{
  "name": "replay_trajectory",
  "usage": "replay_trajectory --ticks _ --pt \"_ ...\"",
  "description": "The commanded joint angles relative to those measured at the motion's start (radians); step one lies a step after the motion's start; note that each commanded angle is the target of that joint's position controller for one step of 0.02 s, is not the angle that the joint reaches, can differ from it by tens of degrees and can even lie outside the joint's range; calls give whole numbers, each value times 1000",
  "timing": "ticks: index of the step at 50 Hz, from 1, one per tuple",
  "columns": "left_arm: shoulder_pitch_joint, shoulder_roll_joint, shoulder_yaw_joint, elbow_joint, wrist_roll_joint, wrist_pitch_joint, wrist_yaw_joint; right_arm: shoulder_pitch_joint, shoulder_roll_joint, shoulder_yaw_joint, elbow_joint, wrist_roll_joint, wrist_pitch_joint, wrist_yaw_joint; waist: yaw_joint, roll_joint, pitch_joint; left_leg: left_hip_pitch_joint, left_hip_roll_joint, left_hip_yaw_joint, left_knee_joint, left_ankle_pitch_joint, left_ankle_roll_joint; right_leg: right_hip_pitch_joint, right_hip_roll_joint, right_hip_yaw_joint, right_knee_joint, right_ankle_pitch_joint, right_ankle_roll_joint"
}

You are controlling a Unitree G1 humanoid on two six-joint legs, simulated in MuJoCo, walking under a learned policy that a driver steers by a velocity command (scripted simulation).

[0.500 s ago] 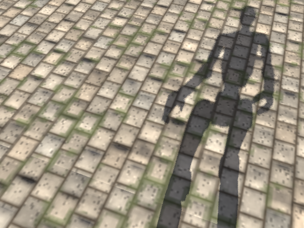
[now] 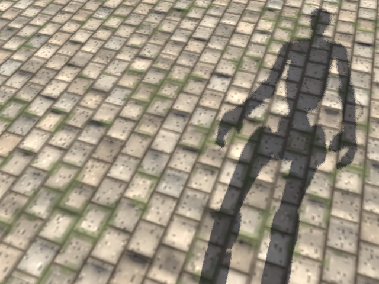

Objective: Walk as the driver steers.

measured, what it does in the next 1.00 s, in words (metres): walks ahead, turning left: left foot, then right foot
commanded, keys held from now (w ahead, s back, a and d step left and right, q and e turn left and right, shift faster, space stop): w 0.04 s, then q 0.96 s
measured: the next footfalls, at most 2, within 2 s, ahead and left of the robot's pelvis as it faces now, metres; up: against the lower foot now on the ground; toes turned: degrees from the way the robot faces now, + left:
left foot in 0.36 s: +0.33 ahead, +0.13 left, +0.00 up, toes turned +6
right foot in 0.80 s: +0.35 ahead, -0.09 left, +0.00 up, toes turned +27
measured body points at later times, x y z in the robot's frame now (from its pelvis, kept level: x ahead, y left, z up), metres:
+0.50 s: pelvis +0.20 +0.04 +0.00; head +0.25 +0.07 +0.44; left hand +0.29 +0.34 -0.13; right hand +0.40 -0.21 -0.09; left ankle +0.28 +0.13 -0.73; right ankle +0.16 -0.11 -0.65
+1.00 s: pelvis +0.26 +0.00 +0.01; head +0.29 -0.01 +0.46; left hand +0.24 +0.31 -0.08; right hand +0.52 -0.20 -0.10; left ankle +0.19 +0.12 -0.65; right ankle +0.32 -0.10 -0.73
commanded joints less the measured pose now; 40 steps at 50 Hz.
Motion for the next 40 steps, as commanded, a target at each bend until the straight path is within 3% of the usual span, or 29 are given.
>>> replay_trajectory --ticks 1,2,4,6,9,11,14,16,17,18,19,20,21,22,23,24,26,27,30,34,38,39,40 --pt "36 101 23 -37 12 -14 5 -10 -95 -29 -78 -5 -13 -3 6 -106 -72 -229 108 -44 -16 101 -9 236 -264 350 -297 46 -171" --pt "38 107 24 -30 6 -19 6 1 -78 -26 -73 -6 -5 -4 -3 -107 -67 -220 114 -34 -43 107 -18 209 -260 314 -316 85 -180" --pt "30 129 29 -15 11 -25 13 -26 -63 -21 -78 -12 9 -9 -13 -93 -28 -237 112 -20 -119 149 -49 173 -263 210 -327 357 -186" --pt "24 140 33 -1 16 -19 24 -58 -45 -14 -82 -15 10 -8 -10 -86 -27 -213 100 -6 -254 260 -62 164 -229 88 -308 551 -158" --pt "43 148 32 15 18 -8 39 -149 -23 -5 -99 -11 2 7 33 -91 -44 -125 57 34 -460 472 -54 175 -195 -17 -302 567 -119" --pt "57 164 36 30 10 7 48 -188 -39 -12 -122 -9 4 19 47 -92 -51 -126 43 34 -520 503 -48 240 -221 -26 -277 550 -115" --pt "39 178 45 40 -9 39 63 -200 -71 -27 -153 -16 9 40 34 -102 -47 -152 36 33 -567 390 -15 333 -271 -20 -184 552 -96" --pt "5 184 52 29 -21 60 78 -123 -98 -45 -147 -24 10 51 -14 -97 -72 -71 -1 66 -610 324 17 339 -268 -32 -36 628 -67" --pt "9 167 49 23 -19 70 84 -29 -133 -66 -122 -24 7 47 -52 -59 -118 54 -36 75 -677 394 45 311 -219 -59 124 601 -31" --pt "51 148 39 3 9 70 84 43 -220 -91 -123 -28 10 30 -67 96 -200 256 91 -124 -698 789 114 164 -130 -91 392 341 35" --pt "144 57 9 -16 51 61 68 21 -280 -92 -151 -35 20 15 21 291 -287 528 315 -469 -648 1165 306 -171 57 -47 730 -514 109" --pt "145 108 11 -8 21 52 51 21 -214 -76 -173 -34 23 16 -22 196 -439 562 349 -581 -717 897 372 -233 42 142 856 -536 102" --pt "63 147 23 -24 -11 53 47 -49 -176 -69 -197 -27 25 16 -33 109 -340 477 295 -494 -750 735 328 -286 2 154 862 -458 91" --pt "16 143 25 -31 -10 61 54 -99 -148 -62 -201 -13 32 10 -20 27 -250 373 246 -418 -777 591 271 -305 -34 147 809 -380 91" --pt "-13 145 29 -33 1 72 65 -131 -129 -55 -208 -7 41 4 -8 -6 -192 263 216 -377 -806 499 238 -282 -60 146 738 -332 95" --pt "-18 149 33 -42 5 82 70 -149 -132 -55 -212 -13 48 -2 14 23 -162 170 185 -354 -829 439 223 -225 -65 145 669 -300 98" --pt "4 122 30 -41 7 89 74 -160 -145 -62 -223 -30 58 -10 31 80 -154 101 141 -319 -846 439 211 -155 -39 123 553 -270 112" --pt "9 114 28 -39 6 89 77 -154 -154 -66 -225 -30 60 -15 29 88 -165 97 135 -313 -843 451 213 -140 -31 122 504 -263 121" --pt "-12 105 27 -45 7 92 80 -152 -173 -76 -233 -19 70 -31 14 85 -190 89 122 -332 -838 355 202 -109 -24 137 401 -200 140" --pt "-46 107 31 -61 1 86 75 -160 -168 -77 -239 -19 88 -36 -3 118 -161 67 100 -389 -846 176 175 -71 -10 150 289 -170 139" --pt "-13 115 40 -59 -7 62 60 -166 -162 -76 -243 -9 104 -36 11 138 -151 101 86 -453 -799 212 148 21 2 139 73 -138 104" --pt "27 121 45 -46 -7 58 56 -173 -157 -74 -245 -1 109 -38 35 133 -148 76 60 -442 -771 209 122 99 -6 126 -48 -62 86" --pt "58 168 60 -42 5 58 58 -148 -129 -66 -244 2 112 -40 33 72 -154 2 8 -392 -691 109 75 201 -113 194 -126 -24 47"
